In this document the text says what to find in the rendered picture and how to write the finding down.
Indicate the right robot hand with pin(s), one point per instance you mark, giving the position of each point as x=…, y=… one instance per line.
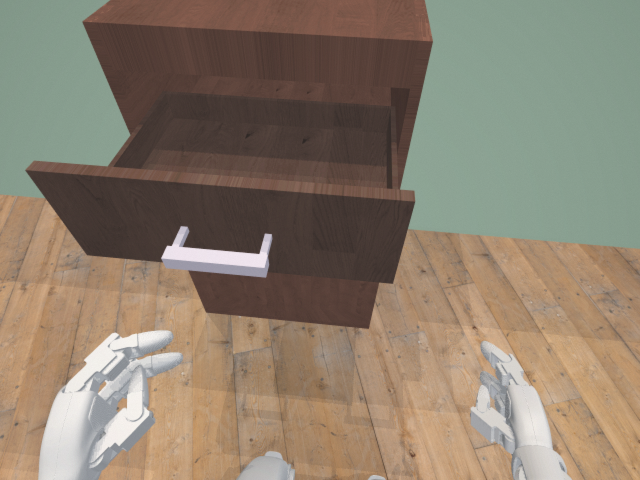
x=517, y=405

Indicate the robot right forearm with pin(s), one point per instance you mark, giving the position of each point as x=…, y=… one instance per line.
x=534, y=462

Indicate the handle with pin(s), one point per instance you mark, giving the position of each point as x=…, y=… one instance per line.
x=216, y=261

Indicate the robot left thigh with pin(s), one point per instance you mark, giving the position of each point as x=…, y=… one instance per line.
x=267, y=468

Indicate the cabinet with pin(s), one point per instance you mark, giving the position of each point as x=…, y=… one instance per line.
x=372, y=52

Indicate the drawer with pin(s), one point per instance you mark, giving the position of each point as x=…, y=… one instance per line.
x=321, y=177

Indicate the left robot hand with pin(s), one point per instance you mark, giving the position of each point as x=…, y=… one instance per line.
x=71, y=447

